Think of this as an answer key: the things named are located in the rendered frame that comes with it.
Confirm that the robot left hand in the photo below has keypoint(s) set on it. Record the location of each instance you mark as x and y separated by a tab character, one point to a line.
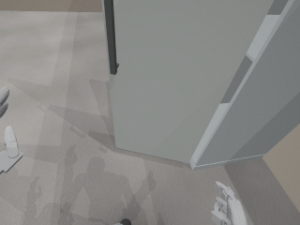
10	157

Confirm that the robot right hand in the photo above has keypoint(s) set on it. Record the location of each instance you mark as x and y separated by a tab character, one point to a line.
232	210

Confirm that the handle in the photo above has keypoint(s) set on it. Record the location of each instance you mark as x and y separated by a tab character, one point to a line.
110	29

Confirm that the fridge door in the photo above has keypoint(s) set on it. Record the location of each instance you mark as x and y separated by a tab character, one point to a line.
177	59

